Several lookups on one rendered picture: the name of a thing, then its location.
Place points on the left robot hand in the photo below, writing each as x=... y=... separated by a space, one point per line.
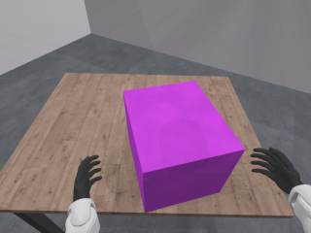
x=83 y=183

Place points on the carton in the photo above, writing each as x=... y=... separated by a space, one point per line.
x=182 y=148

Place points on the table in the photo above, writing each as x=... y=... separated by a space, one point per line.
x=85 y=116

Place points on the left robot forearm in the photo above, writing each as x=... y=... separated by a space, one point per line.
x=82 y=217

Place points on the right robot hand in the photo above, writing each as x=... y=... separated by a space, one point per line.
x=281 y=170

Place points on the right robot forearm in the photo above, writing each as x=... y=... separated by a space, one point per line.
x=300 y=200

